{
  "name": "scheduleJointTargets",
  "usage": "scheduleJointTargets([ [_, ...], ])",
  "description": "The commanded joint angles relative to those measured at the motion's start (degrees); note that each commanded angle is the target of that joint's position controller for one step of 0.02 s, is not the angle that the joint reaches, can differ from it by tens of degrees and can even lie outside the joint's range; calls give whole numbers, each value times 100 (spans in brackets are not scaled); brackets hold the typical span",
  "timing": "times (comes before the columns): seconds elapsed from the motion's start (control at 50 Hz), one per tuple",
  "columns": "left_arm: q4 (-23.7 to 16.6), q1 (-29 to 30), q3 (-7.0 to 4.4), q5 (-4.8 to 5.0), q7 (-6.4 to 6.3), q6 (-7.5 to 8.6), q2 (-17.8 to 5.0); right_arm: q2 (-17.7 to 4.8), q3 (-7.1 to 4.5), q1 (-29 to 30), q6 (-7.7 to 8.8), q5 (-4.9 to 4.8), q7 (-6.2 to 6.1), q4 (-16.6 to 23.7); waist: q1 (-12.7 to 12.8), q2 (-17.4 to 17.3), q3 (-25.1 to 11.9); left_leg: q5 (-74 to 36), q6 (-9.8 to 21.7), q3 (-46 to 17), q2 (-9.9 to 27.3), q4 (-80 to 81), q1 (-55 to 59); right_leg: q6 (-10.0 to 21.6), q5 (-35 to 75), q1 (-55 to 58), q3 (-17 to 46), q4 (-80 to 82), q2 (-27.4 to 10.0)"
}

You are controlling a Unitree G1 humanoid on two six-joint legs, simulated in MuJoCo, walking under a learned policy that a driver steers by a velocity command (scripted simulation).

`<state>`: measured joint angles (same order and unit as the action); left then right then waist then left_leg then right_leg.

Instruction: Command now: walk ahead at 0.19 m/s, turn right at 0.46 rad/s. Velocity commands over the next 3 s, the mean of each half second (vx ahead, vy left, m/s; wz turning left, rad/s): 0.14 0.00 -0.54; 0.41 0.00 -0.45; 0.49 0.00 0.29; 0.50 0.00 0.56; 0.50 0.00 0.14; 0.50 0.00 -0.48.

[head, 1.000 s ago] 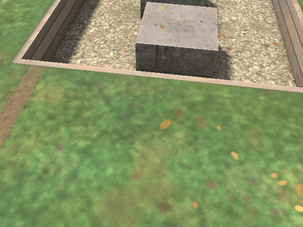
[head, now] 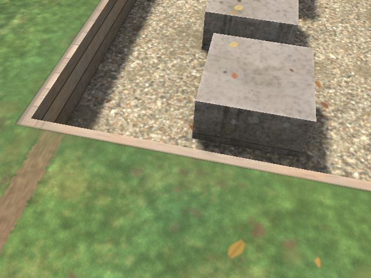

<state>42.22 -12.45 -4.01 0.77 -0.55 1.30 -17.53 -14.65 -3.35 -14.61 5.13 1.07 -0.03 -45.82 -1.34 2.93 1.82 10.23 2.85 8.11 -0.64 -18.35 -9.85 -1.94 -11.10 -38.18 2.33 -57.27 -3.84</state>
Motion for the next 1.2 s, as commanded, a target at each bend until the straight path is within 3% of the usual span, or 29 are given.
scheduleJointTargets([
  [0.02,-385,-218,17,-34,99,-23,12,-836,-184,585,1,-32,-150,409,219,-784,-387,-3432,861,-205,1476,447,-16,6,834,568,-89,785,-122],
  [0.14,-936,420,-95,-46,334,-89,-216,-1151,-293,465,-250,-218,-187,272,24,-789,-391,-3083,732,-173,1826,-256,654,320,198,697,-365,1815,7],
  [0.2,-910,-147,-238,-48,316,-63,-413,-1086,-301,479,-344,-307,-222,255,340,-604,-678,-3419,343,115,1486,-1676,606,692,605,1766,-687,2910,465],
  [0.22,-883,-601,-422,-75,196,-49,-954,-967,-266,167,-323,-181,-206,268,461,169,-1062,-2363,-83,309,994,-2960,-182,1022,3015,2967,133,3115,40],
  [0.24,-1026,-624,-518,-145,77,-79,-1592,-524,-98,-91,-274,127,-129,488,138,1626,-1401,2545,-575,281,58,-4976,-2355,2105,5554,4530,2230,2833,-1456],
  [0.26,-1159,-694,-402,-200,112,-37,-1276,-731,-93,65,-238,35,-44,494,445,1074,-2406,3036,-571,-1109,-158,-5862,-2738,2658,4416,4761,3201,3234,-1876],
  [0.28,-1203,-427,-334,-172,149,-5,-1028,-934,-156,501,-270,-166,-15,561,508,462,-2003,2586,-491,-1323,41,-5986,-2951,2402,3713,4392,2666,3392,-1611],
  [0.32,-1228,97,-237,9,107,-51,-703,-845,-152,690,-390,-92,-113,548,231,-168,-1204,1844,-483,-1311,305,-5225,-2921,1797,2339,3343,1963,3594,-1077],
  [0.36,-1284,316,-235,-28,54,-111,-707,-816,-165,546,-457,-67,-114,548,-14,136,-1071,1322,-475,-1142,255,-4445,-2269,1624,490,2478,1750,4004,-638],
  [0.4,-1329,298,-261,-58,-7,-95,-747,-718,-140,577,-427,-102,-91,544,32,411,-988,1159,-495,-1075,139,-3714,-2074,1651,-959,2262,1876,4321,-499],
  [0.54,-1296,16,-317,4,-89,-86,-916,-710,-144,784,-155,-171,38,610,162,658,-788,1106,-365,-1041,-125,-2048,-1235,1497,-2178,1896,2379,4322,-424],
  [0.6,-1344,201,-261,51,-87,-164,-774,-673,-194,230,-39,-210,75,436,-238,553,-604,509,-126,-937,-104,-838,-35,1210,-2528,1187,2350,4033,-110],
  [0.62,-1411,343,-206,49,-91,-172,-581,-826,-263,-302,-26,-180,44,275,-473,349,-603,588,26,-1179,294,-495,819,910,-2559,470,2079,3479,171],
  [0.64,-1437,292,-60,60,-89,-163,-34,-1188,-344,-913,-32,-89,-9,169,-547,-681,-793,1706,335,-2514,1578,41,1533,506,-2471,-323,1154,1524,783],
  [0.66,-1767,413,-92,112,-48,-62,-204,-1636,-435,-691,-22,116,50,215,-279,-1680,-192,3311,921,-4488,2469,766,1063,493,-1974,-1580,730,485,911],
  [0.68,-1700,390,-171,81,-14,-2,-559,-1385,-394,-220,26,67,14,393,-102,-1477,180,3547,1021,-4431,2474,869,803,469,-1474,-1803,908,-182,515],
  [0.7,-1542,218,-223,59,24,3,-673,-1063,-309,35,36,-49,-43,451,4,-1341,263,3089,822,-3842,2191,850,821,406,-1008,-1883,876,-422,458],
  [0.72,-1360,42,-239,24,38,-9,-656,-889,-248,120,26,-94,-61,507,47,-1159,149,2453,617,-3259,1908,822,874,317,-714,-1699,760,-626,387],
  [0.78,-1242,75,-156,8,90,64,-319,-793,-184,-224,76,-11,-56,321,-50,-890,164,983,551,-2113,1503,952,514,192,163,-1243,596,-963,323],
  [0.94,-1519,1260,61,46,277,193,92,-992,-147,-823,-41,-177,-26,-85,-485,-1010,421,-473,666,-1034,1416,998,592,67,938,-330,-304,1408,69],
  [1.02,-1600,1382,25,99,357,248,-45,-1203,-183,-1044,-116,-320,35,-276,-399,-1122,514,-1227,678,-1177,1696,687,820,384,182,508,-491,2360,262],
  [1.06,-1334,365,-173,76,304,279,-384,-1324,-199,-869,-156,-366,17,-320,317,-1083,-64,-3117,509,-978,1550,-435,778,670,315,2046,-622,2967,561],
  [1.08,-1085,-566,-332,45,223,262,-708,-1180,-147,-842,-118,-341,9,-288,785,-944,-760,-3208,310,-739,1254,-1620,153,845,559,3593,-438,2871,392],
  [1.1,-942,-1662,-456,-77,84,195,-1254,-612,48,-831,-45,-106,32,-44,1103,181,-1941,-709,35,-557,834,-3768,-1334,1241,897,5567,1247,2586,-1191],
  [1.12,-944,-1617,-393,-159,118,197,-1364,-240,153,-1362,70,-246,64,19,732,1498,-2762,2410,-166,-1296,14,-5256,-2794,1940,-305,6317,3631,3570,-2203],
  [1.14,-864,-1480,-266,-141,153,228,-834,-885,-52,-900,79,-424,59,-23,883,711,-2022,2133,-161,-1670,267,-5781,-3242,1720,-696,5581,3256,3878,-2003],
  [1.16,-793,-1130,-172,-63,164,252,-590,-944,-96,-517,56,-454,55,132,726,652,-1158,1651,-124,-1453,494,-5773,-3502,1510,-543,4853,2310,3952,-1775],
  [1.18,-776,-734,-99,-37,186,285,-375,-859,-101,-374,13,-361,10,108,510,326,-781,1142,-143,-1397,692,-5531,-3297,1373,-239,4126,1713,4119,-1479],
  [1.2,-750,-433,-64,-54,202,328,-218,-796,-135,-390,-53,-270,-15,92,328,407,-466,753,-192,-1401,814,-5250,-3061,1280,63,3568,1171,4324,-1216],
])
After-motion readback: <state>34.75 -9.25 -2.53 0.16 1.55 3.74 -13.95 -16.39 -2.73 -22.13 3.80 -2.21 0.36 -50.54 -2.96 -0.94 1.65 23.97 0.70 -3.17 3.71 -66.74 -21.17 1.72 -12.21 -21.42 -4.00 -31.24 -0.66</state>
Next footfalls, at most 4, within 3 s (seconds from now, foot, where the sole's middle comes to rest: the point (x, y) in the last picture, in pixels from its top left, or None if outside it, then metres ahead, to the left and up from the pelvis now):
0.22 right None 0.18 -0.14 -0.78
0.62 left None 0.22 0.09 -0.78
1.08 right None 0.32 -0.30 -0.78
1.62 left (228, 219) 0.69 -0.18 -0.78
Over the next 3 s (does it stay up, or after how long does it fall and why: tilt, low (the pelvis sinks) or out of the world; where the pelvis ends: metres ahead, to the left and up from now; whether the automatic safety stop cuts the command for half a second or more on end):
stays up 1.30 -0.29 -0.05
